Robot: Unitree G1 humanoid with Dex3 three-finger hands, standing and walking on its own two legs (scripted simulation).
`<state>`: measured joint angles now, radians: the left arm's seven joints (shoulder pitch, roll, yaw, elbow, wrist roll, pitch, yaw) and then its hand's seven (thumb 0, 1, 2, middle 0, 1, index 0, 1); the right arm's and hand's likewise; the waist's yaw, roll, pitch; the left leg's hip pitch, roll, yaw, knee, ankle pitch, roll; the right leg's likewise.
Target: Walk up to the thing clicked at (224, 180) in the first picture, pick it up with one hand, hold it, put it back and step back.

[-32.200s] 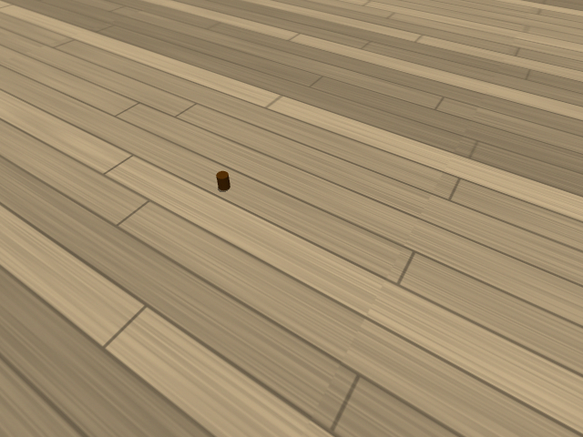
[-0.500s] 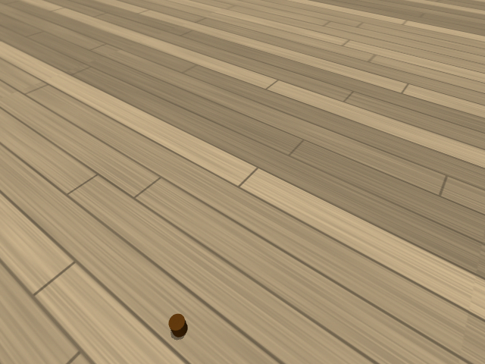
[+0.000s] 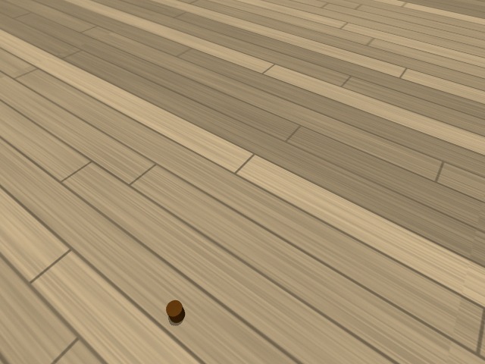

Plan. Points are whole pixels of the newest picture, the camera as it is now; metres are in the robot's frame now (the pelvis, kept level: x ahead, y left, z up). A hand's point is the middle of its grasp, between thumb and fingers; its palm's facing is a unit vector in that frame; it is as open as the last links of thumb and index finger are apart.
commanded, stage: step back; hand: left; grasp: from above
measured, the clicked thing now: (175, 311) +0.45 +0.27 -0.73
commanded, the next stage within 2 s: none
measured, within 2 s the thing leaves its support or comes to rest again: neither
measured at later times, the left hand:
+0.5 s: hand out of the picture +0.04 +0.28 -0.17, palm faces +0.02 -0.93 -0.37, open 7.4 cm
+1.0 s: hand out of the picture -0.07 +0.26 -0.14, palm faces -0.03 -0.91 -0.41, open 7.4 cm
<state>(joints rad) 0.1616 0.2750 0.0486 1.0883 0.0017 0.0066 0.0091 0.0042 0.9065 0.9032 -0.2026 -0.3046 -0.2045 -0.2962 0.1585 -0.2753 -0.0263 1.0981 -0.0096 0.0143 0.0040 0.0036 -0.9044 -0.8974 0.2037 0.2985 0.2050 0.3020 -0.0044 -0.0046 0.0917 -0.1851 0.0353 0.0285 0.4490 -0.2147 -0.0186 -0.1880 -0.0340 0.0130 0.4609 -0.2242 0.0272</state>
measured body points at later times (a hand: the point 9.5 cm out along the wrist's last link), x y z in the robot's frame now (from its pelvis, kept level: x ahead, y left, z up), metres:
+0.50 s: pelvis -0.09 +0.01 -0.02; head -0.02 +0.03 +0.42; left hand +0.04 +0.33 -0.15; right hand -0.01 -0.30 -0.14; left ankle -0.12 +0.11 -0.74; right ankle +0.00 -0.13 -0.73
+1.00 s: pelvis -0.19 +0.00 -0.01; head -0.13 -0.01 +0.43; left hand -0.07 +0.31 -0.12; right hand -0.08 -0.31 -0.14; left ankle -0.21 +0.13 -0.67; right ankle -0.17 -0.11 -0.74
